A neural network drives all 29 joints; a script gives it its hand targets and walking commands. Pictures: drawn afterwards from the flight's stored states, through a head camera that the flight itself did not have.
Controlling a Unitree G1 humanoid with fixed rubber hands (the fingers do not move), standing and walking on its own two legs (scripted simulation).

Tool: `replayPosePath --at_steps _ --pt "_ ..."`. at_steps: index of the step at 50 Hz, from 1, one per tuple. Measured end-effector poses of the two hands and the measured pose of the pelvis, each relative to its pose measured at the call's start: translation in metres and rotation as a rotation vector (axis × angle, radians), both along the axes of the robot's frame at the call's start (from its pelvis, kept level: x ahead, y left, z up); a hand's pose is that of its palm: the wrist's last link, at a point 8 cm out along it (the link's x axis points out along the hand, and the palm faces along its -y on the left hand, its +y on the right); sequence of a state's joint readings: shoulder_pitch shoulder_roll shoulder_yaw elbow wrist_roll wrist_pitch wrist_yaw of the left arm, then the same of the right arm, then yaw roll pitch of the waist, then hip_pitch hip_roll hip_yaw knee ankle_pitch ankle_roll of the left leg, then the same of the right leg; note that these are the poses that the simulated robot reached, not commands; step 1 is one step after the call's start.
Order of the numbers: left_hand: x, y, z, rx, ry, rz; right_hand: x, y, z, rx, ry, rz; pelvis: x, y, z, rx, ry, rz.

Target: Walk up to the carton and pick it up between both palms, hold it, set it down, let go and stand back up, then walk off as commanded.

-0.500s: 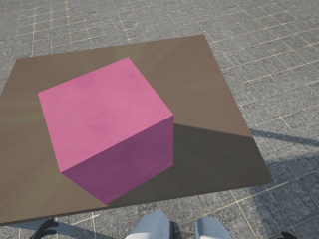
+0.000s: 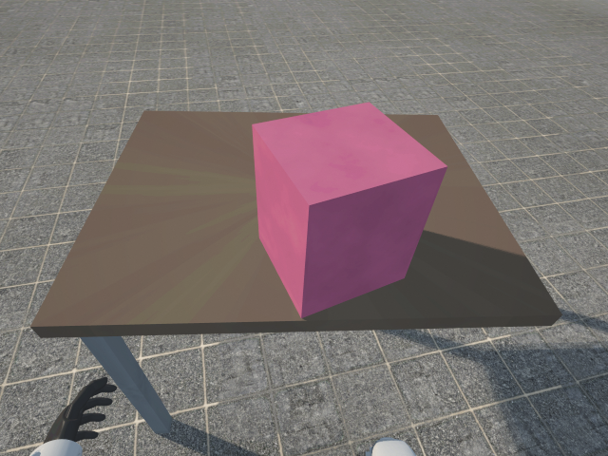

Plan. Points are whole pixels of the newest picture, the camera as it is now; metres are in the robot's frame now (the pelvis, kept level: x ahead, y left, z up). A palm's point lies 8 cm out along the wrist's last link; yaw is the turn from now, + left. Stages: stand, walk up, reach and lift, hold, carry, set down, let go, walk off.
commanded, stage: walk up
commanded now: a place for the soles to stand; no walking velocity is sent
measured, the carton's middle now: (335, 208) +0.49 -0.06 +0.06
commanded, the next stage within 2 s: none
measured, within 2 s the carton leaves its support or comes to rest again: neither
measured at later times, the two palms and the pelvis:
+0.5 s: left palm out of the picture +0.12 +0.30 -0.09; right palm out of the picture +0.04 -0.34 +0.01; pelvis +0.00 +0.00 +0.04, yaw +0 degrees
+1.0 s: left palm out of the picture +0.13 +0.17 -0.06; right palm out of the picture +0.04 -0.48 -0.05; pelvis +0.00 -0.15 +0.02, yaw -4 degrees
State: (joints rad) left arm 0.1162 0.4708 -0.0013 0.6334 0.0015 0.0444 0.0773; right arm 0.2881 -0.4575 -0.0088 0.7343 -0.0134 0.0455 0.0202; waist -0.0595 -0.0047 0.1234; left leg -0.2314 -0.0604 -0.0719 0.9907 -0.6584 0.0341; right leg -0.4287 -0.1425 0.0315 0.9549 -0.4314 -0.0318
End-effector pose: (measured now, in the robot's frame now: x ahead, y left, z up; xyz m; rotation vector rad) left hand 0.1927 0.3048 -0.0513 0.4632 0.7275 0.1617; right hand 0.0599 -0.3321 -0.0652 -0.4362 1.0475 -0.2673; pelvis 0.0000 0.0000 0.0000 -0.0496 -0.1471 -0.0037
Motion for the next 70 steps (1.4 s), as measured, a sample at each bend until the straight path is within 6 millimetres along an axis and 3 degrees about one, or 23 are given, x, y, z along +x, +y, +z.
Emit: replayPosePath --at_steps 6,10,15,20,27,33,37,42,47,52,58,64,70 --pt "-0.032 0.004 -0.026 -0.116 0.119 -0.002 -0.042 0.021 0.039 -0.083 0.041 -0.060 -0.006 0.015 0.022 -0.012 0.025 0.003" --pt "-0.058 0.006 -0.030 -0.163 0.226 -0.006 -0.043 0.019 0.071 -0.148 0.071 -0.053 -0.007 0.021 0.041 -0.005 0.071 0.002" --pt "-0.082 0.015 -0.030 -0.170 0.316 0.013 -0.036 0.015 0.086 -0.200 0.100 -0.046 -0.005 0.025 0.051 -0.004 0.108 -0.001" --pt "-0.081 0.011 -0.033 -0.170 0.326 0.017 -0.029 0.009 0.084 -0.202 0.086 -0.050 -0.001 0.017 0.049 0.002 0.108 -0.001" --pt "-0.071 -0.018 -0.035 -0.164 0.304 0.014 -0.021 -0.014 0.071 -0.176 0.050 -0.053 0.005 -0.011 0.042 0.037 0.094 0.000" --pt "-0.060 -0.054 -0.034 -0.132 0.287 0.004 -0.019 -0.052 0.048 -0.142 0.036 -0.059 0.009 -0.049 0.030 0.074 0.077 -0.006" --pt "-0.048 -0.086 -0.035 -0.105 0.256 -0.014 -0.019 -0.090 0.029 -0.129 0.035 -0.060 0.013 -0.083 0.017 0.097 0.061 -0.021" --pt "-0.056 -0.119 -0.033 -0.087 0.240 -0.003 -0.009 -0.125 0.016 -0.109 0.017 -0.034 0.010 -0.121 0.011 0.092 0.023 -0.032" --pt "-0.064 -0.136 -0.018 -0.062 0.243 0.000 -0.016 -0.146 0.014 -0.073 0.056 -0.025 0.004 -0.140 0.019 0.095 0.035 -0.046" --pt "-0.067 -0.139 0.000 -0.029 0.244 -0.007 -0.026 -0.154 0.013 -0.043 0.096 -0.036 -0.001 -0.146 0.027 0.087 0.042 -0.056" --pt "-0.068 -0.131 0.012 -0.016 0.230 -0.009 -0.031 -0.149 0.015 -0.030 0.104 -0.044 -0.005 -0.141 0.033 0.067 0.063 -0.063" --pt "-0.069 -0.116 0.007 -0.037 0.209 -0.015 -0.035 -0.132 0.021 -0.044 0.087 -0.048 -0.010 -0.123 0.032 0.041 0.064 -0.064" --pt "-0.065 -0.097 -0.002 -0.074 0.181 -0.039 -0.047 -0.103 0.030 -0.067 0.056 -0.064 -0.017 -0.097 0.030 0.010 0.045 -0.065"
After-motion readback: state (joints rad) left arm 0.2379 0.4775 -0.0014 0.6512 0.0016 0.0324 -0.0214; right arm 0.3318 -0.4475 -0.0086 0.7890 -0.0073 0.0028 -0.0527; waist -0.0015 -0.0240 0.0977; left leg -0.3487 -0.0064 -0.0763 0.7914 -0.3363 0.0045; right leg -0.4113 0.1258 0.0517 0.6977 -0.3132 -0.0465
